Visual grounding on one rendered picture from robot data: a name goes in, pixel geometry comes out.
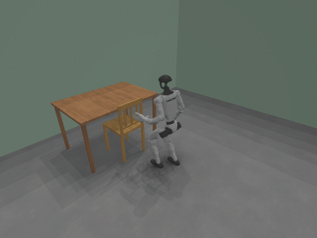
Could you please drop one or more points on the humanoid robot head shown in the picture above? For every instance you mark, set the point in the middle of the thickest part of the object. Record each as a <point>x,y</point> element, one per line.
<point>165,79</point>

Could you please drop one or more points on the right robot forearm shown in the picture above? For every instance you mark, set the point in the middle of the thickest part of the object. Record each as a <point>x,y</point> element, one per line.
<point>178,112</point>

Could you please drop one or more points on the chair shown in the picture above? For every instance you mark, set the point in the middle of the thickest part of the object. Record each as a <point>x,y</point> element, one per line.
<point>124,124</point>

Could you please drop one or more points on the left robot upper arm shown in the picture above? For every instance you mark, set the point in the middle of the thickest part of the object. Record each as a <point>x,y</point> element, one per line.
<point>158,104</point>

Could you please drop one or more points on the table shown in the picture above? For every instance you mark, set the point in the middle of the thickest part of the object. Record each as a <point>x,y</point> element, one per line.
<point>92,105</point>

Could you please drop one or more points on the right robot shin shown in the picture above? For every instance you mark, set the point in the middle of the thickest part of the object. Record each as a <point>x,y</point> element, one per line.
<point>170,148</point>

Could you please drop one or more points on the right robot upper arm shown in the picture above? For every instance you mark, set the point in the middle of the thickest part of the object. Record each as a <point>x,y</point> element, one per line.
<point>179,100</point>

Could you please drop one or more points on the left robot forearm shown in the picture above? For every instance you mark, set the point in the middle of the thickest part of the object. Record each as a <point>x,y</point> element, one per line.
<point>152,121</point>

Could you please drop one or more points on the left robot hand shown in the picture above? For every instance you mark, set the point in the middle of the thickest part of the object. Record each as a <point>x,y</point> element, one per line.
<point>141,117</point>

